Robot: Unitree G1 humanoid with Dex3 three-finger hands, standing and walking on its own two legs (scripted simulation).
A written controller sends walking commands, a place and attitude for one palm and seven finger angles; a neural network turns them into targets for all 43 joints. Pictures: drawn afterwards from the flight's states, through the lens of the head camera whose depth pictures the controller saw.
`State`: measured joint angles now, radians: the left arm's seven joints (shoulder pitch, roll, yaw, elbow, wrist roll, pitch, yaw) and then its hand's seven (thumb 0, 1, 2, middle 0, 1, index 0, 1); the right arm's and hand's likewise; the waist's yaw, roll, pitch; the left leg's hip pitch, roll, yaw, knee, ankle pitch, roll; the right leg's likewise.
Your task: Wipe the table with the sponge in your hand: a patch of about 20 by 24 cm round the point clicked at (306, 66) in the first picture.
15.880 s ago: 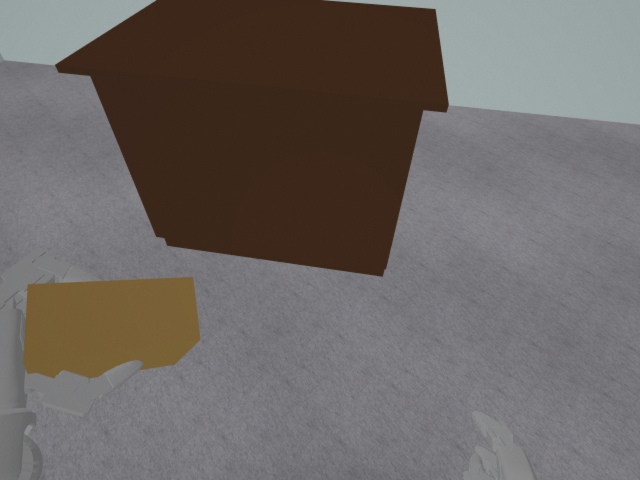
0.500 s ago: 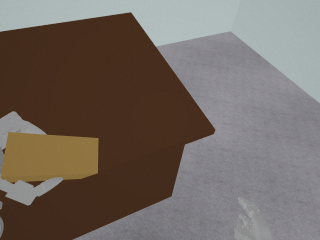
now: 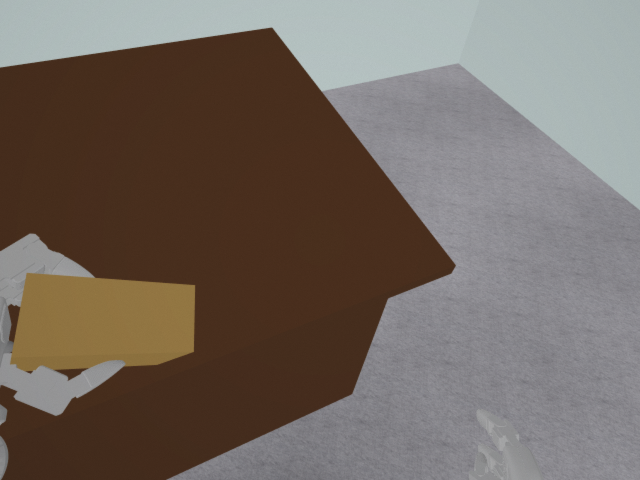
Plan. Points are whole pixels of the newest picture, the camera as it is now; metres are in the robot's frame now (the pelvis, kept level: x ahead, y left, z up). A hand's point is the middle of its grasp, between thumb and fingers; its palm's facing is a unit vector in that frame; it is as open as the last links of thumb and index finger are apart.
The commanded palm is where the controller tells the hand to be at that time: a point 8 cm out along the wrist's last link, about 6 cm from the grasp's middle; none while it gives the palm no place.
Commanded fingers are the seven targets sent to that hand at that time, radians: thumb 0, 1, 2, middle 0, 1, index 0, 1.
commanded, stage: come to a stop and stand still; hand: left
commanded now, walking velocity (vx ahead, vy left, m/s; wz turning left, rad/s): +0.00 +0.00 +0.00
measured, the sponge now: (130, 327) +0.23 +0.20 +0.12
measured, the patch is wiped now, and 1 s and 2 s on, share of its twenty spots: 0.00 0.00 0.00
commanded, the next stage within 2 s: look again from close up in 0.52 s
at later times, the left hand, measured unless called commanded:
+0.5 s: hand out of the picture +0.22 +0.30 +0.16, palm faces +0.40 -0.82 -0.40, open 10.1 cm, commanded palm +0.16 +0.33 +0.18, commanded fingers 0.00 0.10 1.30 -1.20 -1.60 -1.20 -1.60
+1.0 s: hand (6, 332) +0.21 +0.29 +0.16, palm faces +0.38 -0.83 -0.41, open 10.1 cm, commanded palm +0.15 +0.32 +0.18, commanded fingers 0.00 0.10 1.30 -1.20 -1.60 -1.20 -1.60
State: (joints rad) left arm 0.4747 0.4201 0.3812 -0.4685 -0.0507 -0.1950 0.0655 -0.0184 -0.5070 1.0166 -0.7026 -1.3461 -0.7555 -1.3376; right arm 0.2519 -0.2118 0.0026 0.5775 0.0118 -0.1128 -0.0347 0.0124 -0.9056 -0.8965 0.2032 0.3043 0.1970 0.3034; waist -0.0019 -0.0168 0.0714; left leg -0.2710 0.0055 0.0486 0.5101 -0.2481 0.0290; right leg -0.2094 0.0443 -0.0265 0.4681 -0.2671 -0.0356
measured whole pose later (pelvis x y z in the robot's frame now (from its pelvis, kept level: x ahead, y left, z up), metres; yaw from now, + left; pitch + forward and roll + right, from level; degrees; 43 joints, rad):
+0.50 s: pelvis +0.01 +0.04 +0.00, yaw +1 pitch +0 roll -2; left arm 0.40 0.38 0.37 -0.47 -0.03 -0.17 0.09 -0.02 -0.51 1.02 -0.70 -1.35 -0.75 -1.34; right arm 0.18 -0.19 0.04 0.55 0.00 -0.11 -0.01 0.01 -0.90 -0.90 0.21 0.30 0.20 0.30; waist 0.04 -0.02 0.05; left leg -0.25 -0.05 0.05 0.49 -0.25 0.09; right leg -0.17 -0.01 -0.03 0.43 -0.26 0.02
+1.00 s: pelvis +0.00 +0.03 +0.00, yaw +2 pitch +0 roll -2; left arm 0.43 0.37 0.34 -0.42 -0.03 -0.19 0.09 -0.02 -0.51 1.02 -0.70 -1.35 -0.75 -1.34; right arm 0.22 -0.22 0.02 0.59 0.01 -0.11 -0.03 0.01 -0.90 -0.90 0.21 0.30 0.20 0.30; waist 0.02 0.01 0.03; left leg -0.24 -0.04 0.04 0.45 -0.21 0.07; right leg -0.16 0.00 -0.04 0.39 -0.23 0.01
